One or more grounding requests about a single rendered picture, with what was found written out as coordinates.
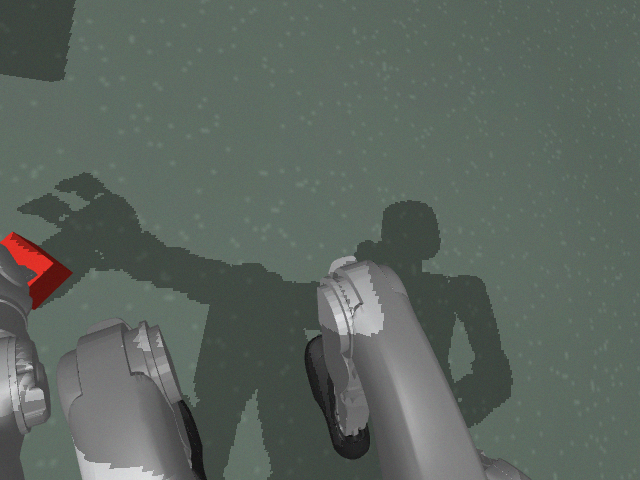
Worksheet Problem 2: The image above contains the left robot arm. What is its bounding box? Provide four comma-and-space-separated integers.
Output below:
0, 244, 51, 480

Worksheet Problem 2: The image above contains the left robot foot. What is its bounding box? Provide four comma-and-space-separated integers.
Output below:
177, 400, 207, 480

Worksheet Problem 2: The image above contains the cube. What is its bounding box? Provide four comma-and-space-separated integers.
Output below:
0, 231, 73, 310

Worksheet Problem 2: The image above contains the left robot hand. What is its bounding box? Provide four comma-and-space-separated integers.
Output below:
19, 265, 38, 283

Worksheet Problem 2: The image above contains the right robot foot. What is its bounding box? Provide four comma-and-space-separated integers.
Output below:
305, 335, 370, 460

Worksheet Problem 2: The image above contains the right robot hand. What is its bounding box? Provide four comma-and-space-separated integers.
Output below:
476, 448, 532, 480

